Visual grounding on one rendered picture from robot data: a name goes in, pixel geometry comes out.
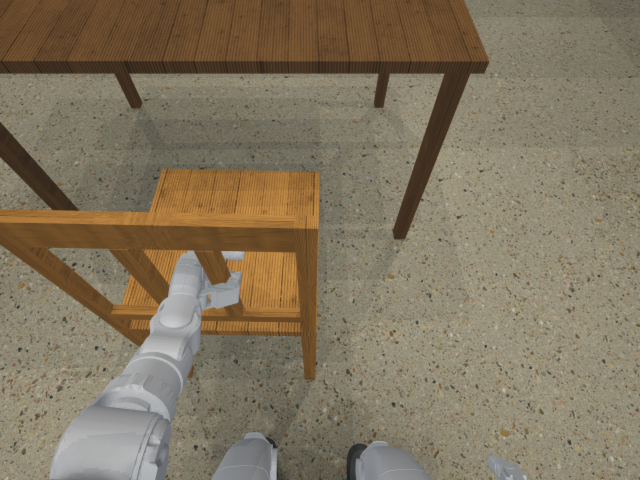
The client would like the left robot forearm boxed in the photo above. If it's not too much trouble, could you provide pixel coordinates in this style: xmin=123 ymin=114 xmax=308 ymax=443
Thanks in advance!
xmin=49 ymin=294 xmax=202 ymax=480

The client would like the robot left upper arm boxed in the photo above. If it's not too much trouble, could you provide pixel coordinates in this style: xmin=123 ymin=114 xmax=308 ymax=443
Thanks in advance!
xmin=50 ymin=405 xmax=171 ymax=480

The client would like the robot left shin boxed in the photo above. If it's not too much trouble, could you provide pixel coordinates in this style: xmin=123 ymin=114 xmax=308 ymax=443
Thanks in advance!
xmin=244 ymin=432 xmax=270 ymax=444

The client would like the left robot foot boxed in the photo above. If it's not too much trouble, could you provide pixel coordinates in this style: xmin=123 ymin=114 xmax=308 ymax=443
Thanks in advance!
xmin=265 ymin=437 xmax=278 ymax=478

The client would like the robot left hand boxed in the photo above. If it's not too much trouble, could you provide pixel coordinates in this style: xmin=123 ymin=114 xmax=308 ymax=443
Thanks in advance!
xmin=168 ymin=250 xmax=245 ymax=311

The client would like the robot right hand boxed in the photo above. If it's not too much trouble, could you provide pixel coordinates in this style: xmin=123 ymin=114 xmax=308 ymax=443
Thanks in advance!
xmin=487 ymin=454 xmax=527 ymax=480

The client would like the table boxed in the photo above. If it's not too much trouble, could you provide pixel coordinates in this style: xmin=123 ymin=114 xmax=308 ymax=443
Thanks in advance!
xmin=0 ymin=0 xmax=490 ymax=240

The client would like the chair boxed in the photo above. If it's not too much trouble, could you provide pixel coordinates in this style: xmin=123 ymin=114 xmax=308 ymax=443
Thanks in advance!
xmin=0 ymin=169 xmax=320 ymax=380

